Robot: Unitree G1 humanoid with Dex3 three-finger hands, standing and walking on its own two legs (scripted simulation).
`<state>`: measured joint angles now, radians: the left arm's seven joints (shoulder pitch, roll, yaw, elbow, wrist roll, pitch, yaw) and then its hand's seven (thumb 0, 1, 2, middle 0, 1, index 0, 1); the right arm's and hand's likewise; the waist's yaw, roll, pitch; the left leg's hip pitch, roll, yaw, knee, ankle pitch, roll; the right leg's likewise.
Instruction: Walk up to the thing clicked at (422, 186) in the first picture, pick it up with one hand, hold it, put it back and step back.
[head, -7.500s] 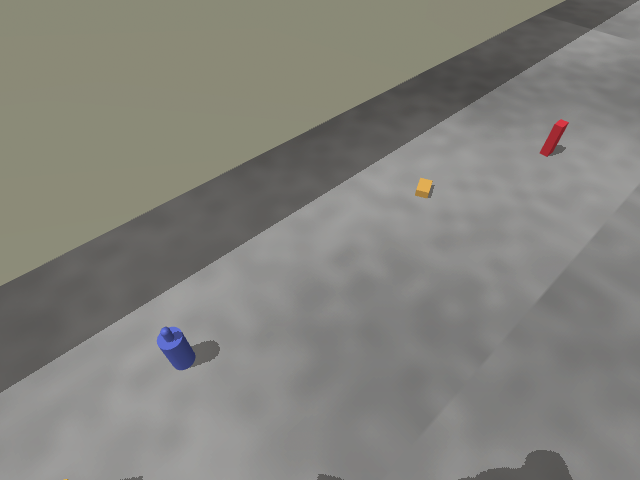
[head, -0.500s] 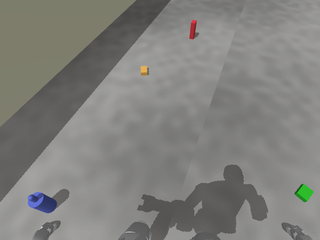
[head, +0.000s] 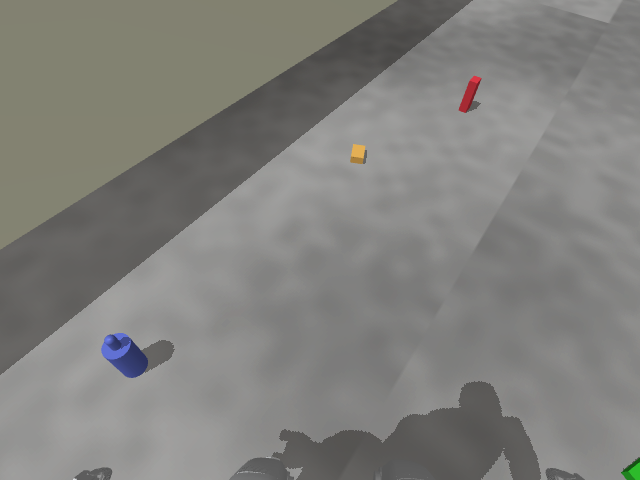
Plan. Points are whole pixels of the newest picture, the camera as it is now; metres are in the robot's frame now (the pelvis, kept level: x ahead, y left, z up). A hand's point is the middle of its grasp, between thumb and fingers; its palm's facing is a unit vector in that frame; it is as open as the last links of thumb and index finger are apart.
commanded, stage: walk up
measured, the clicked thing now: (357, 154) +1.54 -0.12 -0.73
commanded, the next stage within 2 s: stand in 1.02 s
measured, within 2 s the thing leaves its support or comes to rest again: neither
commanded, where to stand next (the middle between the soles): +0.05 -0.01 m, yaw +5 degrees
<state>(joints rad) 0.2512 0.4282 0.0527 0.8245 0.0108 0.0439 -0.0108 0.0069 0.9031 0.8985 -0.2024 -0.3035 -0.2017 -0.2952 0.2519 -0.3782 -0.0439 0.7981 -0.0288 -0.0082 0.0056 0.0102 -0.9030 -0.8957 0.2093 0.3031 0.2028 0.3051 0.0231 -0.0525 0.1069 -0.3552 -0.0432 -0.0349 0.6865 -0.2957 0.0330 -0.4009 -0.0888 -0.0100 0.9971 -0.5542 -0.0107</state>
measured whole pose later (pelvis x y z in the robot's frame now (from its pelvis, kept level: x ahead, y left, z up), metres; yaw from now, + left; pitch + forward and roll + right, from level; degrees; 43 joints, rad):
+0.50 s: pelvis -0.01 -0.01 +0.01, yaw +6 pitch -2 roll +1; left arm 0.20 0.39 0.03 0.93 0.02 0.01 -0.01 0.01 0.90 0.90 -0.20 -0.30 -0.20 -0.30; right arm 0.24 -0.37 -0.03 0.93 -0.02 -0.02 0.02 0.01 -0.91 -0.90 0.21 0.30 0.20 0.30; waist 0.01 -0.01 0.06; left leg -0.28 -0.05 -0.04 0.63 -0.31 0.02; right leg -0.28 -0.09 0.00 0.69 -0.42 0.01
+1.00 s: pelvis +0.00 -0.02 +0.02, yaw +7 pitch -3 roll +0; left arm 0.12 0.37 0.00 1.08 0.01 -0.01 -0.01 0.01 0.90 0.90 -0.20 -0.30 -0.20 -0.30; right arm 0.10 -0.36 -0.01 1.07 -0.01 -0.02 0.01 0.01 -0.90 -0.90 0.21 0.30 0.20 0.30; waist 0.02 0.00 0.03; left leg -0.17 -0.02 -0.08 0.45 -0.23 -0.01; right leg -0.13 -0.05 -0.04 0.42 -0.24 0.03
